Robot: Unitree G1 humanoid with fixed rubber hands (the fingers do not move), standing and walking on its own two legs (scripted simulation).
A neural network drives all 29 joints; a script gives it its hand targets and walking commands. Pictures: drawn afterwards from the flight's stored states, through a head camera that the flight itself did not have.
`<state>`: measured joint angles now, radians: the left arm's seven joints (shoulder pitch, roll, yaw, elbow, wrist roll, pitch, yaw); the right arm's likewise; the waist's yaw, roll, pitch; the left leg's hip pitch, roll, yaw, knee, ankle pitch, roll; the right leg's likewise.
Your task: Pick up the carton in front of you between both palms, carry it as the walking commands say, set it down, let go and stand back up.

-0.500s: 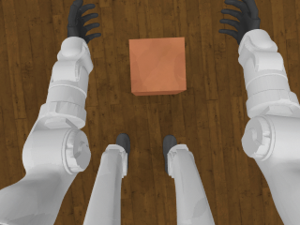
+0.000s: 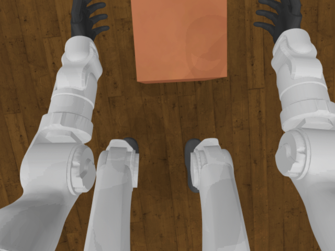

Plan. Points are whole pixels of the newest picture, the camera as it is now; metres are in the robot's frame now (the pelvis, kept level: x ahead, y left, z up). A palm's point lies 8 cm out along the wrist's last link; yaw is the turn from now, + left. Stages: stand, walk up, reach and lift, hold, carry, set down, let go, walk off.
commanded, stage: reach and lift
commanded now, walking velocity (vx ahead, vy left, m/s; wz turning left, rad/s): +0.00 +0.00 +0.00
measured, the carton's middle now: (176, 45) +0.53 -0.05 -0.36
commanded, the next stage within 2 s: none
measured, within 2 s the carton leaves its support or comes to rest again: leaves its support in 1.26 s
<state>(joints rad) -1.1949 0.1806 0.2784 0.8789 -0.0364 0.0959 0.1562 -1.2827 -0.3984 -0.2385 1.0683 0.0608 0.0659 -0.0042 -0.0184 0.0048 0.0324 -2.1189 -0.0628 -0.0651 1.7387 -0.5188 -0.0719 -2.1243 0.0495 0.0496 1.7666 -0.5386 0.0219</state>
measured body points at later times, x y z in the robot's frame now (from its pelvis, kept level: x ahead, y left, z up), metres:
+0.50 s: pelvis -0.02 +0.00 -0.11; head +0.37 -0.03 +0.11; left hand +0.53 +0.15 -0.32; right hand +0.55 -0.22 -0.31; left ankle +0.09 +0.14 -0.45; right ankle +0.08 -0.12 -0.45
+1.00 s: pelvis -0.03 +0.01 -0.11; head +0.35 -0.02 +0.11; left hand +0.54 +0.11 -0.30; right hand +0.55 -0.19 -0.29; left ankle +0.09 +0.14 -0.45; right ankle +0.08 -0.12 -0.45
